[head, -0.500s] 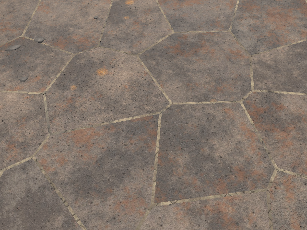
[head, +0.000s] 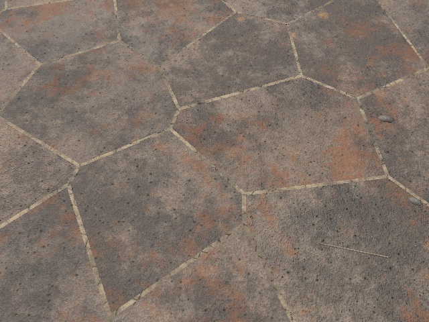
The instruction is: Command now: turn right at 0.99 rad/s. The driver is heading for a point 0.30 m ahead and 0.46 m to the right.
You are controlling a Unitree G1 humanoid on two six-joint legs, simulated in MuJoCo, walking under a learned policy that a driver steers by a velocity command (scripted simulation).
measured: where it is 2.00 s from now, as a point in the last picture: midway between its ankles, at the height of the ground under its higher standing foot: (411, 294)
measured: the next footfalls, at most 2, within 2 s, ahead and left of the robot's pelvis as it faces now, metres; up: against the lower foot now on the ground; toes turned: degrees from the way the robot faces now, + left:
right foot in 0.10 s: +0.04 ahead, -0.12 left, +0.00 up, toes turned -8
left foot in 0.58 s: +0.29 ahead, +0.00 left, +0.00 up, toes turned -37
